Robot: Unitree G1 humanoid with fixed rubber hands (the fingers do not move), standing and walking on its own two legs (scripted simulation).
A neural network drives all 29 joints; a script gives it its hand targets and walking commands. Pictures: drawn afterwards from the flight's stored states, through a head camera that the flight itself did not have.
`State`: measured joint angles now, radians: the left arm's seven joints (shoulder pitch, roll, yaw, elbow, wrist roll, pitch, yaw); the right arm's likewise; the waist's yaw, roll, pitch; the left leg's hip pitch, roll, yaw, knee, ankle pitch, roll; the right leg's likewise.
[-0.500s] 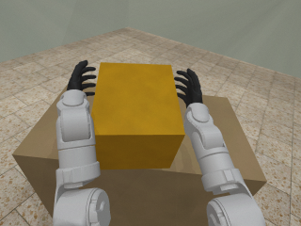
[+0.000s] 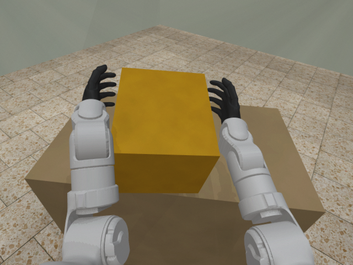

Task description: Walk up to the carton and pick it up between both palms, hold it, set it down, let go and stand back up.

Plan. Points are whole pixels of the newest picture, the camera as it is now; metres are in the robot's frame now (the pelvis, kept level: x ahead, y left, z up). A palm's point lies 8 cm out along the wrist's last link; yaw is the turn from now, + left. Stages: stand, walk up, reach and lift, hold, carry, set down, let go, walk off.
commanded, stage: hold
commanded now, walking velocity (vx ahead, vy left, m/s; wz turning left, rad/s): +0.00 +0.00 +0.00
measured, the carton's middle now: (161, 132) +0.38 +0.02 +0.14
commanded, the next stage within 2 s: none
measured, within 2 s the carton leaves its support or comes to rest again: neither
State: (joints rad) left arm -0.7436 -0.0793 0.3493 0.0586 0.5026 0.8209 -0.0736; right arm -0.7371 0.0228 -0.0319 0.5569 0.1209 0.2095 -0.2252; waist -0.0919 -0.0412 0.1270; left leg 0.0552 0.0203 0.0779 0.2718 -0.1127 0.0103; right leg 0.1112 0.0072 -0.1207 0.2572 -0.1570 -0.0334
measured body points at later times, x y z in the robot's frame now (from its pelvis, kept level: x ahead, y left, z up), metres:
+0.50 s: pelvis +0.00 +0.00 +0.00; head -0.04 +0.01 +0.45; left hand +0.37 +0.15 +0.24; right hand +0.37 -0.13 +0.20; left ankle +0.04 +0.11 -0.75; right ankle +0.01 -0.09 -0.75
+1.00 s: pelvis +0.00 +0.00 +0.00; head -0.04 +0.02 +0.45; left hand +0.37 +0.15 +0.23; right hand +0.38 -0.13 +0.20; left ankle +0.04 +0.11 -0.75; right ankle +0.01 -0.09 -0.75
